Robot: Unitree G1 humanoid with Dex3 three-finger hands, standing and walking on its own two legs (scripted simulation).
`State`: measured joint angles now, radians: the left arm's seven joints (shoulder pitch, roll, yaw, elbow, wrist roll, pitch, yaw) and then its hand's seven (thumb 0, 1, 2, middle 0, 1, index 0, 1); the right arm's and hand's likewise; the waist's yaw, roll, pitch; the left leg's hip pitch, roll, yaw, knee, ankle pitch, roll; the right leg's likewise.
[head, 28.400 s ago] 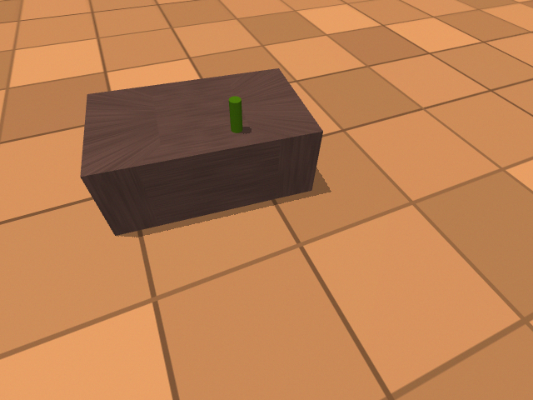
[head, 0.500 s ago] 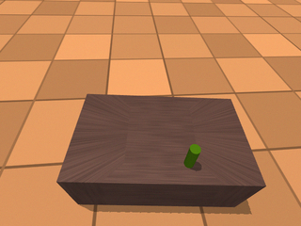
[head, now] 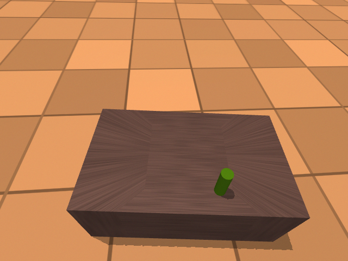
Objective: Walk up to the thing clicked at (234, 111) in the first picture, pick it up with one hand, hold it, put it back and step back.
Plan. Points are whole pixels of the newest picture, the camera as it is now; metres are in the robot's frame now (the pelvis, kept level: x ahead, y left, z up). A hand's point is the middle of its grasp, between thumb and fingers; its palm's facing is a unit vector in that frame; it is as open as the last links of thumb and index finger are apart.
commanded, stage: stand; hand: right
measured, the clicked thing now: (223, 182) +0.46 -0.21 -0.32
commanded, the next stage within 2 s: step back in 0.20 s
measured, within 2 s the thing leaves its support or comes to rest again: neither
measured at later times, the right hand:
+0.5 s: hand out of the picture +0.07 -0.31 -0.18, palm faces -0.01 +0.93 -0.36, open 7.4 cm
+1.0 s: hand out of the picture -0.05 -0.28 -0.16, palm faces -0.15 +0.90 -0.41, open 7.4 cm
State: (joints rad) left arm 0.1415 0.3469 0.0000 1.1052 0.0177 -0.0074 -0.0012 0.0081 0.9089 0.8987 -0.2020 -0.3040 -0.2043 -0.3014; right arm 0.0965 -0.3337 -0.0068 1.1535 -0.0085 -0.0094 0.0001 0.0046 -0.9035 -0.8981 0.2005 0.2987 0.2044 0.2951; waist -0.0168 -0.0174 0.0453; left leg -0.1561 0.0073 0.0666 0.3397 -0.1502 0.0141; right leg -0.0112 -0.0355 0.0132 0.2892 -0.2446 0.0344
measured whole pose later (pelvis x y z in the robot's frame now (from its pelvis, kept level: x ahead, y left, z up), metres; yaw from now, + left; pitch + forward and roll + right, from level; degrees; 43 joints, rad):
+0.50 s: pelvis -0.06 -0.04 -0.03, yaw +0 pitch -1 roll +0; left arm 0.13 0.38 0.07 0.95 0.02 0.03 0.00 0.01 0.91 0.90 -0.20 -0.30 -0.20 -0.30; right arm 0.02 -0.40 -0.05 0.96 0.00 0.06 -0.01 0.00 -0.90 -0.90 0.20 0.30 0.21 0.30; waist 0.00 0.04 0.16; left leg -0.41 0.06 0.02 0.65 -0.23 0.00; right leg -0.27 0.01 0.01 0.65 -0.36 -0.01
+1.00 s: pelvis -0.16 -0.02 -0.03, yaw +6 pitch -2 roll -1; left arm 0.10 0.39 0.07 0.84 0.01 0.06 0.03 0.01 0.91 0.90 -0.20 -0.30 -0.21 -0.30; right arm 0.14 -0.37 -0.04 0.90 -0.03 0.05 0.01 0.01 -0.90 -0.90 0.20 0.30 0.21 0.30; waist -0.01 -0.03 0.18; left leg -0.30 -0.02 -0.02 0.68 -0.35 0.03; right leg -0.49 0.06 0.11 1.07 -0.54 -0.01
